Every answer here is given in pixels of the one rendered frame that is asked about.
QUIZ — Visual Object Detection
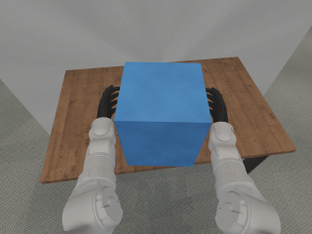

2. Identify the left robot hand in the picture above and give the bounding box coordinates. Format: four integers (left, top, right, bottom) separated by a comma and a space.
97, 85, 120, 119

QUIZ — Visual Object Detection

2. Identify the right robot upper arm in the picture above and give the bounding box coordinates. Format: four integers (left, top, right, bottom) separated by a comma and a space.
214, 190, 281, 234

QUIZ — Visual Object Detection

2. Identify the right robot hand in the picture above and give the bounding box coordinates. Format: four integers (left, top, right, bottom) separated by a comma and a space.
206, 87, 228, 123

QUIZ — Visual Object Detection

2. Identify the robot right forearm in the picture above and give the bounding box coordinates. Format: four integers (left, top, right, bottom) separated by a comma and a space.
208, 121, 269, 204

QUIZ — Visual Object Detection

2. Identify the carton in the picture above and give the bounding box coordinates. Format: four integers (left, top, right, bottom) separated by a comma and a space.
114, 61, 212, 167

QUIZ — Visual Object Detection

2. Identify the left robot upper arm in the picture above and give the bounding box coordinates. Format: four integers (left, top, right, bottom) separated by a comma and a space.
52, 185, 123, 234

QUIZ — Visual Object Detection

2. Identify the table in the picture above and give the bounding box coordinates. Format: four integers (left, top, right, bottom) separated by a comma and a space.
39, 57, 297, 184

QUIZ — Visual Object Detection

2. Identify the robot left forearm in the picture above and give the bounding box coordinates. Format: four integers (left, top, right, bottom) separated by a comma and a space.
62, 117, 116, 230

